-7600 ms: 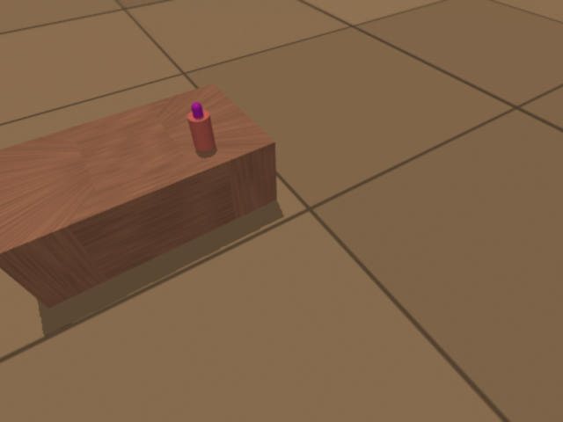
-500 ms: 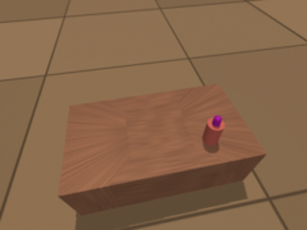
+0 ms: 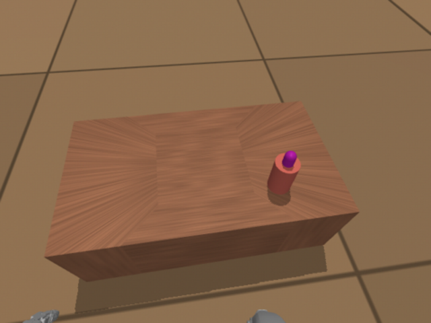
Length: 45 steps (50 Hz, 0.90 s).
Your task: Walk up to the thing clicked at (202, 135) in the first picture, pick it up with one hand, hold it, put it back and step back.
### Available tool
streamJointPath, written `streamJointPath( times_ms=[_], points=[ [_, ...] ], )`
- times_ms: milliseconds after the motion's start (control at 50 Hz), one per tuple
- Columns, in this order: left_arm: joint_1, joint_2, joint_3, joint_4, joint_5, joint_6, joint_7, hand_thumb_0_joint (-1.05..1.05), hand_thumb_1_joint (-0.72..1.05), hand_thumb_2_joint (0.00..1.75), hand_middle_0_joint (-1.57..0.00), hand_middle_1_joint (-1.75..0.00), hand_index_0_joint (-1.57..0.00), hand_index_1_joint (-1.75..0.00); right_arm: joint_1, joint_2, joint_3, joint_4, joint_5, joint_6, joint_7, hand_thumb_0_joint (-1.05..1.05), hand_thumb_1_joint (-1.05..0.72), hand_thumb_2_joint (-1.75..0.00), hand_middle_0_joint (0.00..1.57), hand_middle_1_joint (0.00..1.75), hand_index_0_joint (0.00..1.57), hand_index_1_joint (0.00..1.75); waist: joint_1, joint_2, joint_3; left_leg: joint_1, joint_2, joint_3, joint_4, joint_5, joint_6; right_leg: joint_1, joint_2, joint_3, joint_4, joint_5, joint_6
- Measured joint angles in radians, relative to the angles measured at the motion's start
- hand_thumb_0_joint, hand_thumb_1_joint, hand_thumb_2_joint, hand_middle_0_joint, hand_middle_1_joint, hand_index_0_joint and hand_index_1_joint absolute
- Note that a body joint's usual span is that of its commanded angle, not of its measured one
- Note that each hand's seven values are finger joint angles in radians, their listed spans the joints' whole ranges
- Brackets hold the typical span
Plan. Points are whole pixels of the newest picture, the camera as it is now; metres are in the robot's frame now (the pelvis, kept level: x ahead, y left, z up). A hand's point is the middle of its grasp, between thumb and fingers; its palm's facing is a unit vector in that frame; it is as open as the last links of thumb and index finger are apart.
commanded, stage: walk up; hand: right
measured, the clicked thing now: (284, 170) +0.63 -0.22 -0.29
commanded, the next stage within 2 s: none
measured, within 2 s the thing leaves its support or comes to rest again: neither
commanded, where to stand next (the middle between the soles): +0.13 -0.10 m, yaw +12 degrees
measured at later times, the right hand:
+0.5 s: hand (392, 292) +0.21 -0.35 -0.12, palm faces -0.13 +0.88 -0.46, open 7.4 cm
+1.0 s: hand (372, 254) +0.30 -0.36 -0.16, palm faces -0.31 +0.89 -0.34, open 7.4 cm
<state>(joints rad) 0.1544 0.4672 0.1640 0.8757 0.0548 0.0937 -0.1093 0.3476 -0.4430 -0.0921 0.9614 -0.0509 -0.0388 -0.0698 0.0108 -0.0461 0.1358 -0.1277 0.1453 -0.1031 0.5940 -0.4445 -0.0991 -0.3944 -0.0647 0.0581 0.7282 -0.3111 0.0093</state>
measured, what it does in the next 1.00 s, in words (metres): steps to the right: left foot, then right foot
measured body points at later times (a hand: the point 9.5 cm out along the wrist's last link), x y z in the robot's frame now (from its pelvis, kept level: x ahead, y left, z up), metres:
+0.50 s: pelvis +0.09 -0.10 +0.01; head +0.11 -0.07 +0.45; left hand +0.12 +0.21 -0.13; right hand +0.22 -0.40 -0.09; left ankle +0.14 +0.03 -0.71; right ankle +0.07 -0.23 -0.67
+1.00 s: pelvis +0.11 -0.14 +0.00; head +0.20 -0.14 +0.44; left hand +0.07 +0.21 -0.09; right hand +0.32 -0.41 -0.13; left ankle +0.12 +0.00 -0.71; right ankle +0.10 -0.28 -0.71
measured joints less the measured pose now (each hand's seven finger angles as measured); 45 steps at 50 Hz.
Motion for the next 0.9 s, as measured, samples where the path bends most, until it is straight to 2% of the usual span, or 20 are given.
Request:
streamJointPath(
  times_ms=[20,40,60,100,140,200,260,340,380,420,480,520,580,620,640,660,700,740,820,900],
  points=[
    [-0.002,-0.018,-0.002,-0.005,0.001,-0.01,0.004,0.01,0.91,0.9,-0.19,-0.3,-0.2,-0.3,-0.011,-0.018,-0.004,-0.001,0.003,0.009,-0.005,0.0,-0.9,-0.9,0.21,0.3,0.21,0.3,-0.008,0.037,0.02,-0.034,0.032,-0.024,0.092,-0.011,0.033,0.014,0.027,-0.032,0.011,0.002,0.01],
    [0.002,-0.032,-0.008,-0.017,0.004,-0.022,0.007,0.01,0.91,0.9,-0.19,-0.3,-0.2,-0.3,-0.021,-0.026,-0.005,-0.003,0.009,0.019,-0.011,0.0,-0.9,-0.9,0.2,0.3,0.21,0.3,-0.011,0.05,0.032,-0.085,0.023,-0.056,0.214,-0.055,0.062,0.02,0.037,-0.053,0.028,-0.017,0.012],
    [0.011,-0.044,-0.016,-0.028,0.006,-0.031,0.011,0.01,0.91,0.9,-0.19,-0.3,-0.2,-0.3,-0.03,-0.025,-0.003,-0.007,0.015,0.027,-0.016,0.01,-0.9,-0.9,0.2,0.3,0.21,0.3,-0.008,0.044,0.035,-0.138,-0.012,-0.062,0.338,-0.102,0.082,0.026,0.034,-0.058,0.034,-0.032,0.009],
    [0.035,-0.072,-0.034,-0.044,0.001,-0.032,0.015,0.01,0.91,0.9,-0.19,-0.3,-0.2,-0.3,-0.048,-0.018,0.004,-0.018,0.027,0.026,-0.019,0.01,-0.9,-0.9,0.2,0.3,0.21,0.3,0.007,0.027,0.033,-0.233,-0.071,-0.007,0.526,-0.124,0.108,0.06,0.029,-0.059,-0.004,-0.033,-0.006],
    [0.061,-0.1,-0.057,-0.058,-0.001,-0.031,0.019,0.01,0.9,0.9,-0.2,-0.3,-0.2,-0.3,-0.056,-0.017,0.014,-0.037,0.04,0.014,-0.01,0.01,-0.91,-0.9,0.2,0.3,0.21,0.3,0.019,0.028,0.021,-0.304,-0.098,0.056,0.587,-0.089,0.125,0.104,0.035,-0.07,-0.071,-0.012,-0.023],
    [0.093,-0.117,-0.079,-0.077,0.001,-0.04,0.023,0.01,0.9,0.9,-0.2,-0.3,-0.21,-0.3,-0.055,-0.01,0.024,-0.074,0.048,-0.01,0.005,0.01,-0.91,-0.9,0.2,0.3,0.21,0.3,0.037,0.031,0.005,-0.35,-0.109,0.128,0.48,-0.047,0.13,0.147,0.056,-0.095,-0.127,-0.005,-0.046],
    [0.114,-0.109,-0.088,-0.101,0.001,-0.049,0.032,0.01,0.9,0.9,-0.2,-0.31,-0.21,-0.3,-0.055,0.01,0.031,-0.098,0.048,-0.024,0.015,0.0,-0.9,-0.9,0.2,0.3,0.21,0.3,0.053,0.025,0.0,-0.339,-0.117,0.158,0.283,-0.01,0.13,0.166,0.082,-0.122,-0.12,-0.031,-0.063],
    [0.118,-0.077,-0.096,-0.095,-0.025,-0.039,0.053,0.01,0.9,0.9,-0.2,-0.31,-0.21,-0.3,-0.06,0.051,0.041,-0.113,0.033,-0.037,0.018,0.0,-0.9,-0.9,0.2,0.3,0.21,0.3,0.043,-0.023,-0.004,-0.261,-0.157,0.166,0.072,0.237,0.149,0.156,0.076,-0.151,0.006,-0.134,-0.069],
    [0.1,-0.076,-0.093,-0.074,-0.04,-0.024,0.067,0.01,0.9,0.9,-0.2,-0.3,-0.21,-0.3,-0.07,0.069,0.051,-0.121,0.02,-0.031,0.019,0.0,-0.9,-0.9,0.2,0.3,0.21,0.3,0.037,-0.056,-0.005,-0.262,-0.173,0.172,0.104,0.204,0.148,0.116,0.071,-0.111,0.122,-0.186,-0.06],
    [0.094,-0.082,-0.098,-0.06,-0.045,-0.013,0.072,0.01,0.9,0.9,-0.2,-0.3,-0.2,-0.3,-0.087,0.076,0.064,-0.126,0.022,-0.021,0.022,0.0,-0.9,-0.9,0.2,0.3,0.21,0.3,0.026,-0.053,-0.009,-0.254,-0.163,0.165,0.112,0.18,0.149,0.074,0.079,-0.082,0.236,-0.247,-0.046],
    [0.09,-0.079,-0.098,-0.036,-0.042,-0.015,0.065,0.01,0.9,0.9,-0.2,-0.3,-0.2,-0.3,-0.104,0.088,0.073,-0.135,0.023,-0.01,0.025,0.0,-0.9,-0.9,0.2,0.3,0.21,0.3,0.009,-0.041,-0.025,-0.241,-0.147,0.142,0.078,0.187,0.132,0.041,0.061,-0.046,0.28,-0.239,-0.036],
    [0.088,-0.075,-0.095,-0.022,-0.046,-0.026,0.065,0.01,0.9,0.9,-0.2,-0.3,-0.2,-0.3,-0.113,0.084,0.077,-0.14,0.021,-0.008,0.035,0.0,-0.9,-0.9,0.2,0.3,0.21,0.3,0.002,-0.023,-0.034,-0.246,-0.134,0.12,0.064,0.193,0.121,0.045,0.04,-0.032,0.227,-0.227,-0.031],
    [0.094,-0.069,-0.092,-0.003,-0.053,-0.058,0.074,0.01,0.9,0.9,-0.2,-0.3,-0.2,-0.3,-0.132,0.066,0.075,-0.146,0.019,0.007,0.054,0.0,-0.9,-0.9,0.2,0.3,0.21,0.3,0.0,0.016,-0.038,-0.267,-0.109,0.09,0.085,0.183,0.096,0.105,0.015,-0.029,0.023,-0.17,-0.022],
    [0.09,-0.076,-0.092,0.015,-0.05,-0.082,0.09,0.01,0.9,0.9,-0.2,-0.3,-0.2,-0.3,-0.152,0.046,0.066,-0.146,0.024,0.029,0.062,0.0,-0.9,-0.9,0.2,0.3,0.21,0.3,0.0,0.07,-0.023,-0.287,-0.081,0.052,0.138,0.159,0.086,0.139,0.037,-0.06,-0.046,-0.079,0.011],
    [0.091,-0.082,-0.096,0.019,-0.044,-0.092,0.098,0.01,0.9,0.9,-0.2,-0.3,-0.2,-0.3,-0.158,0.038,0.058,-0.143,0.029,0.043,0.063,0.0,-0.9,-0.9,0.2,0.3,0.21,0.3,-0.002,0.095,-0.019,-0.301,-0.082,0.02,0.169,0.157,0.098,0.145,0.047,-0.079,-0.042,-0.084,0.016],
    [0.098,-0.084,-0.101,0.019,-0.039,-0.1,0.104,0.01,0.9,0.9,-0.2,-0.3,-0.2,-0.3,-0.162,0.034,0.051,-0.139,0.031,0.059,0.063,0.0,-0.9,-0.9,0.2,0.3,0.21,0.3,0.005,0.101,-0.024,-0.317,-0.107,-0.006,0.221,0.097,0.104,0.14,0.042,-0.082,-0.032,-0.095,0.015],
    [0.117,-0.085,-0.107,0.02,-0.033,-0.11,0.113,0.01,0.9,0.9,-0.2,-0.3,-0.21,-0.3,-0.177,0.029,0.041,-0.132,0.028,0.085,0.064,0.0,-0.9,-0.9,0.2,0.3,0.21,0.3,0.028,0.089,-0.03,-0.343,-0.165,-0.019,0.36,-0.024,0.107,0.133,0.018,-0.058,-0.026,-0.104,0.007],
    [0.128,-0.092,-0.11,0.024,-0.034,-0.115,0.122,0.01,0.9,0.9,-0.2,-0.3,-0.21,-0.3,-0.19,0.014,0.03,-0.136,0.034,0.089,0.069,0.01,-0.9,-0.9,0.2,0.3,0.21,0.3,0.028,0.096,-0.023,-0.36,-0.194,-0.026,0.456,-0.049,0.109,0.143,-0.001,-0.055,-0.051,-0.094,0.003],
    [0.128,-0.086,-0.114,0.009,-0.031,-0.128,0.137,0.01,0.9,0.9,-0.2,-0.31,-0.21,-0.3,-0.204,-0.007,0.014,-0.146,0.038,0.09,0.076,0.0,-0.91,-0.9,0.2,0.3,0.21,0.3,0.022,0.122,0.004,-0.359,-0.189,-0.018,0.463,-0.009,0.105,0.148,-0.016,-0.076,-0.076,-0.084,0.009],
    [0.126,-0.064,-0.108,-0.028,-0.03,-0.136,0.146,0.01,0.9,0.9,-0.2,-0.31,-0.21,-0.3,-0.223,-0.002,0.013,-0.132,0.033,0.1,0.084,0.0,-0.91,-0.9,0.2,0.3,0.2,0.3,0.031,0.13,0.035,-0.323,-0.16,0.02,0.319,-0.005,0.1,0.144,-0.018,-0.105,-0.056,-0.102,0.008]
  ],
)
